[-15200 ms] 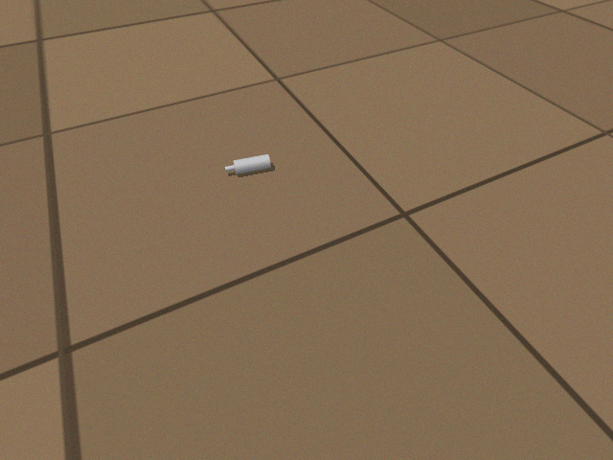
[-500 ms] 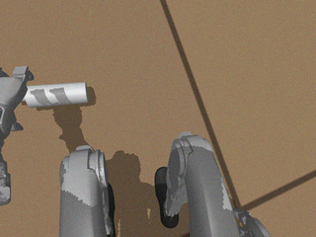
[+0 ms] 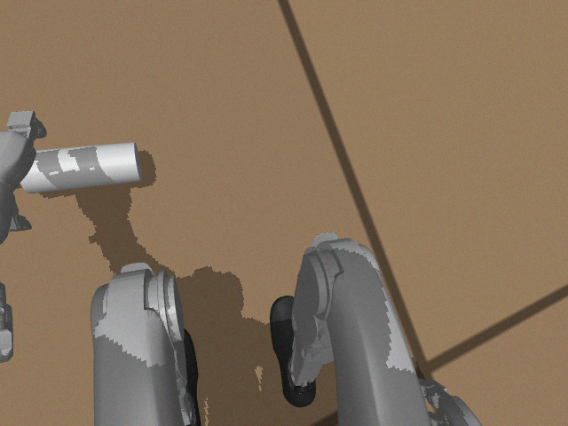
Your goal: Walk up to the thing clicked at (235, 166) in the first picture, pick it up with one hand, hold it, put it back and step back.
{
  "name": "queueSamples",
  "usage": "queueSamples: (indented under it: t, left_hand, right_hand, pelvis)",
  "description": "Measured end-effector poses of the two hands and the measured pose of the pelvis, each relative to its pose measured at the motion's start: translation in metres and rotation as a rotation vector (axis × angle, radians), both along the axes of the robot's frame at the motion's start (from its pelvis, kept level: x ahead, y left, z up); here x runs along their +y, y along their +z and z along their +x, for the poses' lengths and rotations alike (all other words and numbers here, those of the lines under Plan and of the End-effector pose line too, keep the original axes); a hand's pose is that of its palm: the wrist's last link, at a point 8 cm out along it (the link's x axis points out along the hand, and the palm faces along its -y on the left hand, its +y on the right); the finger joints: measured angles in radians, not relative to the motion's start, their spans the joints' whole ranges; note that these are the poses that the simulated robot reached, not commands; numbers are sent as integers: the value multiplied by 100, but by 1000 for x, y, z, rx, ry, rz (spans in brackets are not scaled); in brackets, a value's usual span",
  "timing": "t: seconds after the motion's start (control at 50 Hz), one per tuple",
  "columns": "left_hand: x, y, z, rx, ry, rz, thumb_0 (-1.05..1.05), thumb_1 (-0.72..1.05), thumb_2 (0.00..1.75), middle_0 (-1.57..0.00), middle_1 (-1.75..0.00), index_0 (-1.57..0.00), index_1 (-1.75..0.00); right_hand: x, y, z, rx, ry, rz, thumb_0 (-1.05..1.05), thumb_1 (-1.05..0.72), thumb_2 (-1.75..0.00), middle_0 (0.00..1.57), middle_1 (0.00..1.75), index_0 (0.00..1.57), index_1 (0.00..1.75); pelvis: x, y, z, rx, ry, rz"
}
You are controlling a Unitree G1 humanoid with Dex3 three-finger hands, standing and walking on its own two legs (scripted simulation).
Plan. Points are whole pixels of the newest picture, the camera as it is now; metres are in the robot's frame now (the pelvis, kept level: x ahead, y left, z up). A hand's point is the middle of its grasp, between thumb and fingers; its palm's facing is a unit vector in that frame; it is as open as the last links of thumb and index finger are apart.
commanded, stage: rise first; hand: left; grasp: from above
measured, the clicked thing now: (70, 168) +0.50 +0.28 -0.31
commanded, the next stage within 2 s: approach in 1.56 s
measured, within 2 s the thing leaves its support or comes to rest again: neither
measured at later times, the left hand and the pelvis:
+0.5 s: hand (25, 175) +0.45 +0.30 -0.18, palm faces -0.46 -0.04 -0.89, open 14.1 cm; pelvis +0.00 +0.00 -0.01, yaw +0 degrees
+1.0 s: hand (32, 171) +0.46 +0.30 -0.20, palm faces -0.47 -0.04 -0.88, open 14.1 cm; pelvis +0.00 +0.00 -0.02, yaw -1 degrees
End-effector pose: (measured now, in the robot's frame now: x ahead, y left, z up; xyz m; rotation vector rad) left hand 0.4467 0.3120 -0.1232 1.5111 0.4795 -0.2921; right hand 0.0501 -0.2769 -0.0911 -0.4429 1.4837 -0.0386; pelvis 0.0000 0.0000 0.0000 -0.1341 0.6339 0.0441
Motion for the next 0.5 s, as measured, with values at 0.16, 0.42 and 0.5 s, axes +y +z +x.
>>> queueSamples:
  t: [0.16, 0.42, 0.5]
  left_hand:
    - [-3, -4, 2, -3, -4, 6, 0, -54, 102, -8, -102, -8, -102]
    - [-11, -3, 13, -15, -8, 3, 0, -55, 103, -8, -102, -8, -103]
    - [-13, -3, 14, -10, -5, 4, 0, -55, 103, -8, -102, -8, -103]
  right_hand:
    - [2, -2, 2, -4, 4, 7, 0, -91, -90, 20, 30, 20, 29]
    - [1, -2, -4, -14, -4, 1, 0, -92, -90, 20, 30, 20, 29]
    - [1, -2, -8, -10, -8, -2, 0, -91, -90, 20, 30, 20, 29]
  pelvis:
    - [1, -2, 0, 1, 0, -2]
    - [1, -5, -1, -3, -2, -4]
    - [0, -6, -2, -6, -4, -5]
